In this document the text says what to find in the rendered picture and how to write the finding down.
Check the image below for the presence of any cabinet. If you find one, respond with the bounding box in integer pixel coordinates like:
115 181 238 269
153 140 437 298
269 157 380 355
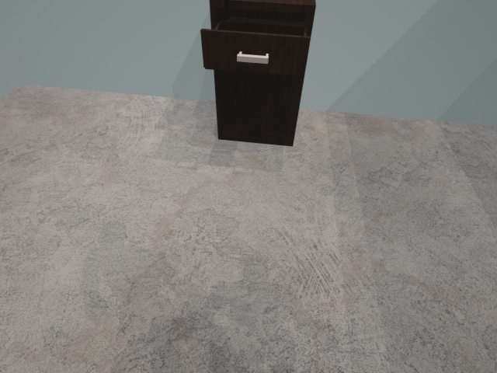
210 0 316 146

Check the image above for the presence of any handle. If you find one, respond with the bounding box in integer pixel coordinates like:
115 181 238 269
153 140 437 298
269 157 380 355
237 51 269 64

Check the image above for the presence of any drawer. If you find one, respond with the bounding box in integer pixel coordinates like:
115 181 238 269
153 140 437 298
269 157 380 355
200 20 311 77

